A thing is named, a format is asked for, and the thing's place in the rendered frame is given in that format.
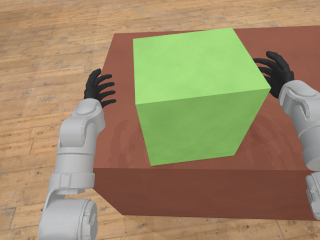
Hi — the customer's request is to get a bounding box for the right robot upper arm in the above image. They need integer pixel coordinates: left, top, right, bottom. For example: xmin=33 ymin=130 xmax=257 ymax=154
xmin=305 ymin=172 xmax=320 ymax=220

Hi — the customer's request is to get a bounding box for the robot right forearm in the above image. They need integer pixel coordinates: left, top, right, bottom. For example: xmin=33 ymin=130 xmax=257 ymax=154
xmin=278 ymin=80 xmax=320 ymax=172

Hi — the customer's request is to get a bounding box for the robot left hand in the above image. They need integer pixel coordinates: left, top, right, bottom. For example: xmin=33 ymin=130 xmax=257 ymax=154
xmin=84 ymin=68 xmax=117 ymax=108

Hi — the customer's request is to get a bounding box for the robot right hand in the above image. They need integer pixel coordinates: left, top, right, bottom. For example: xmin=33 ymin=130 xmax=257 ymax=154
xmin=253 ymin=51 xmax=295 ymax=99

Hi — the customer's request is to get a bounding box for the left robot upper arm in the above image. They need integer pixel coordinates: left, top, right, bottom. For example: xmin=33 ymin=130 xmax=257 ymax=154
xmin=39 ymin=198 xmax=98 ymax=240

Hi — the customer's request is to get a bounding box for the carton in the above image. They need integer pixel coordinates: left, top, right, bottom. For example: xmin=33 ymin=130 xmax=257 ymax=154
xmin=133 ymin=27 xmax=271 ymax=166

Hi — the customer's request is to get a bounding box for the pedestal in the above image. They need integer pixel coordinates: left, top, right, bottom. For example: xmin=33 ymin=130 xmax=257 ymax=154
xmin=93 ymin=25 xmax=320 ymax=221

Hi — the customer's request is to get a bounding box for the robot left forearm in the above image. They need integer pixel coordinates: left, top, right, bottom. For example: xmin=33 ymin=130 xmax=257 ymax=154
xmin=38 ymin=98 xmax=106 ymax=240

